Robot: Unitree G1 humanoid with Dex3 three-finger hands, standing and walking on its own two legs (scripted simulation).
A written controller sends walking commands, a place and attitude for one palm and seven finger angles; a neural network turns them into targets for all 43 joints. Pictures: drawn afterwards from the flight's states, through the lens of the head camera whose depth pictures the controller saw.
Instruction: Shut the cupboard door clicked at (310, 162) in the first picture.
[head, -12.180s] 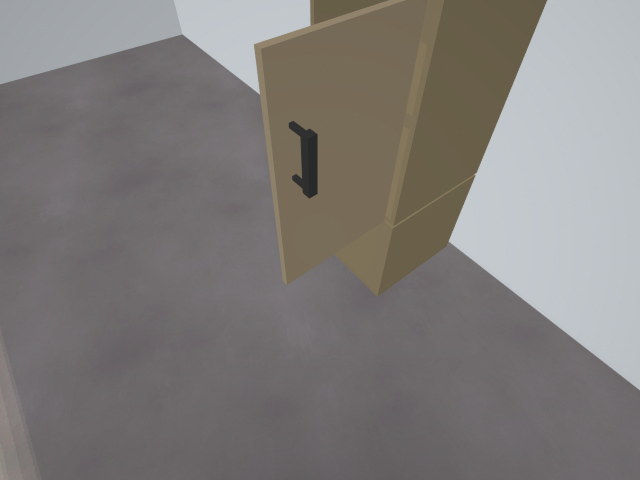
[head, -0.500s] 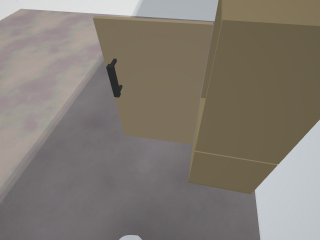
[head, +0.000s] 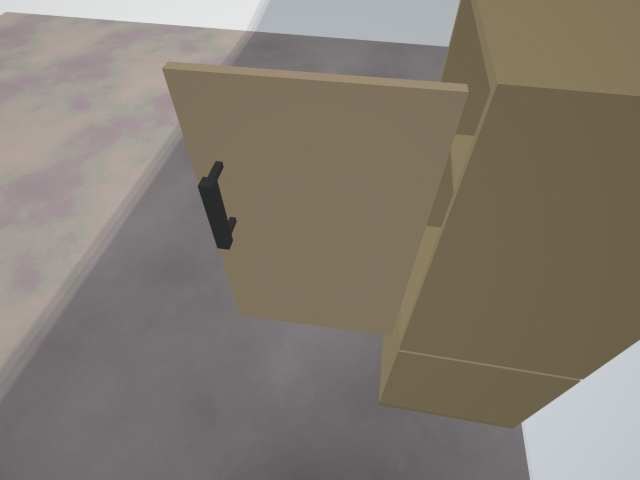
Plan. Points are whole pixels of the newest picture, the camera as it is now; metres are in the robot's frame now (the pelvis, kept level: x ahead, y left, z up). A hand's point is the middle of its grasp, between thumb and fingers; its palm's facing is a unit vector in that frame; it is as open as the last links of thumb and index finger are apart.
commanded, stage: come to a stop and stand still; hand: left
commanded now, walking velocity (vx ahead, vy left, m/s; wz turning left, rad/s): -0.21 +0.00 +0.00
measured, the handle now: (221, 206) +0.47 +0.19 +0.06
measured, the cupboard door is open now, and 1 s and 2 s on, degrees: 92 92 92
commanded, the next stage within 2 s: look again from close up in 1.16 s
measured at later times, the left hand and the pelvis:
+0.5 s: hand out of the picture +0.07 +0.17 -0.16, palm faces +0.02 -0.98 -0.22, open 7.3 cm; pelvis +0.03 -0.01 +0.01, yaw +0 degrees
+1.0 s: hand out of the picture +0.04 +0.24 -0.16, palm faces -0.02 -0.97 -0.24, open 7.4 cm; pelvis +0.01 +0.05 +0.01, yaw -2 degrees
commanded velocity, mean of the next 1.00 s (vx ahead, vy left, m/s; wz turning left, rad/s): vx -0.05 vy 0.00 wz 0.00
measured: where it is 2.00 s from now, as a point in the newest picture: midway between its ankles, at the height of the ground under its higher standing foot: outside the picture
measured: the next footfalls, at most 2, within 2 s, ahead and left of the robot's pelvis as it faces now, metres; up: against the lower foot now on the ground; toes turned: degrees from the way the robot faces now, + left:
none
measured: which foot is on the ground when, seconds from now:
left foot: down 0.00-1.00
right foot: down 0.00-1.00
